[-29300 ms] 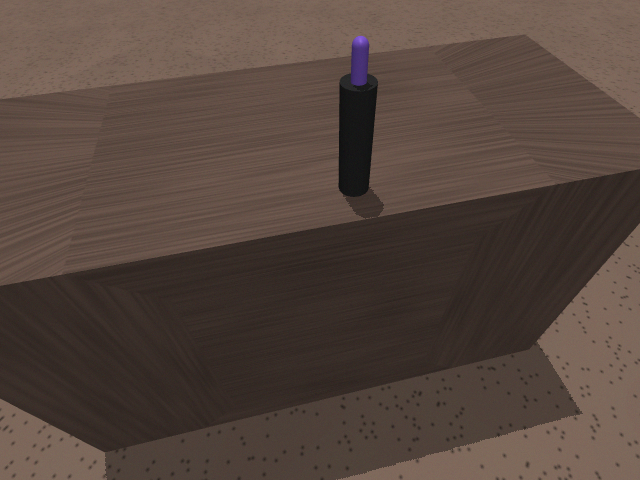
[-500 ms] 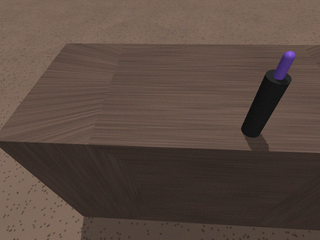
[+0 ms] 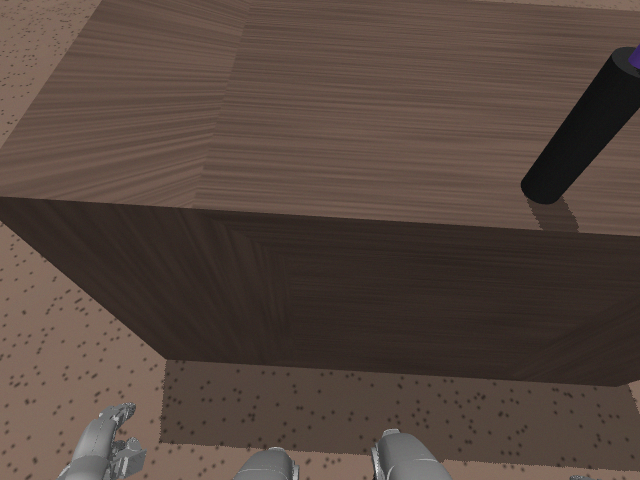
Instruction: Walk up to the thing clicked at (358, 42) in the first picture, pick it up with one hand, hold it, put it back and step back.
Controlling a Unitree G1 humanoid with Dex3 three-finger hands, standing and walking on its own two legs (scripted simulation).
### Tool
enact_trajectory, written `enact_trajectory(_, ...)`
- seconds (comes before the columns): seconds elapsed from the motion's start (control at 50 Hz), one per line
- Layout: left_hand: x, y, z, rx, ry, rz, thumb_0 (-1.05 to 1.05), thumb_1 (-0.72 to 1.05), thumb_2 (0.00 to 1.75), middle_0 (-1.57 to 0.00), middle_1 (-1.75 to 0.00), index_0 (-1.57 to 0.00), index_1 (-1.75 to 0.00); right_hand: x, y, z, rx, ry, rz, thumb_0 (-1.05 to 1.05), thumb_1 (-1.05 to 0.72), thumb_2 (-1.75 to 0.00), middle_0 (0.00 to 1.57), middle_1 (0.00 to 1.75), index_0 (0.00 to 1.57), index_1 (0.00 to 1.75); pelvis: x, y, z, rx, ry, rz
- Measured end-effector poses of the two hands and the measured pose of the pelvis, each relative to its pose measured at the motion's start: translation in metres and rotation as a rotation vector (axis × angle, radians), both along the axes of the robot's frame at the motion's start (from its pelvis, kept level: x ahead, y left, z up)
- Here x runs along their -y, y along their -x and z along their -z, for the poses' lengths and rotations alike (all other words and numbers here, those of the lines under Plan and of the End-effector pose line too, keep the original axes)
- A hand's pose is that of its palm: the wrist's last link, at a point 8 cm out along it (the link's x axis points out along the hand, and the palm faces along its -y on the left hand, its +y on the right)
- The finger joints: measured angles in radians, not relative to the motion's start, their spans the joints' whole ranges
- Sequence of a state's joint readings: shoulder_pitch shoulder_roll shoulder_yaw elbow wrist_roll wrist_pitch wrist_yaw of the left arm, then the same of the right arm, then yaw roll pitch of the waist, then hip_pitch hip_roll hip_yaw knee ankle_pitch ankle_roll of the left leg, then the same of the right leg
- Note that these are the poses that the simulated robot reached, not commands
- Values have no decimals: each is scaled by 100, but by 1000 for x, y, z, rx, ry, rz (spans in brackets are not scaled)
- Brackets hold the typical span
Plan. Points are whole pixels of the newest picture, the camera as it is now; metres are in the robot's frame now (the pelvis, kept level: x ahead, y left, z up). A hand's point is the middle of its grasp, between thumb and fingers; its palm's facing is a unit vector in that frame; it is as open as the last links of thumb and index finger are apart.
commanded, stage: step back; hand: right
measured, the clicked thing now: (597, 117) +0.46 -0.27 +0.17
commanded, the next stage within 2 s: none
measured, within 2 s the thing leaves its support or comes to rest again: neither
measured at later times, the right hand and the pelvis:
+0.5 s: hand out of the picture -0.01 -0.28 -0.14, palm faces +0.04 +0.93 -0.37, open 7.4 cm; pelvis -0.09 -0.01 +0.01, yaw -5 degrees
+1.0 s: hand out of the picture -0.13 -0.26 -0.11, palm faces +0.01 +0.90 -0.43, open 7.4 cm; pelvis -0.24 +0.01 +0.01, yaw -5 degrees
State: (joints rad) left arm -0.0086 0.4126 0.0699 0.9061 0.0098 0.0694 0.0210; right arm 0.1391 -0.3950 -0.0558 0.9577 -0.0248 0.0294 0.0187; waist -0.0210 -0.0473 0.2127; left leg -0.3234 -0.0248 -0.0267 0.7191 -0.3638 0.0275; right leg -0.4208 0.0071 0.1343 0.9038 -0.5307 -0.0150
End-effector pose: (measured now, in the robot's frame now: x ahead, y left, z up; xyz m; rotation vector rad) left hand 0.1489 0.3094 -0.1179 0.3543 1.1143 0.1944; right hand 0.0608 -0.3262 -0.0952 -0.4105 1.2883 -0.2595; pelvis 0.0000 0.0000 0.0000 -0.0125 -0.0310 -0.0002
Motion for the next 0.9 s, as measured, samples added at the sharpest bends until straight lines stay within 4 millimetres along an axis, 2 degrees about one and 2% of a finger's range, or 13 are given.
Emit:
enact_trajectory(0.08,0,12,-2,-12,14,7,0,90,90,-20,-30,-21,-30,-14,21,-10,-24,-3,13,1,-90,-90,20,30,20,29,-3,11,-10,-12,10,18)
enact_trajectory(0.2,4,51,-4,-93,18,46,0,90,90,-20,-30,-21,-30,-22,32,-11,60,-17,32,1,-90,-90,20,30,20,30,-6,29,-14,-9,8,66)
enact_trajectory(0.36,18,102,-11,-109,-19,65,0,90,90,-20,-30,-21,-30,-5,51,11,135,-64,45,1,-90,-90,21,30,20,30,8,64,-4,11,9,100)
enact_trajectory(0.48,23,134,-33,-76,-26,37,0,90,90,-20,-30,-21,-30,-1,74,9,125,-78,43,1,-90,-90,20,30,20,29,10,88,-14,5,-29,87)
enact_trajectory(0.6,15,143,-40,24,-37,34,0,90,90,-20,-30,-21,-30,-5,105,8,78,-52,-11,1,-90,-90,20,30,20,29,3,118,-13,-3,-27,42)
enact_trajectory(0.7,-3,162,-26,77,-12,30,0,90,90,-20,-30,-21,-30,-18,129,8,79,-25,-53,1,-90,-90,20,30,20,29,-11,149,-2,5,-16,1)
enact_trajectory(0.8,-15,197,-16,31,6,2,0,90,90,-20,-30,-21,-30,-35,159,-6,99,-26,-59,1,-90,-90,20,30,20,29,-19,178,-7,24,-2,13)
enact_trajectory(0.9,-19,242,-15,-15,16,-12,0,90,90,-20,-30,-21,-30,-37,182,-22,136,-11,-46,1,-90,-90,21,30,20,30,-18,206,-15,14,10,49)
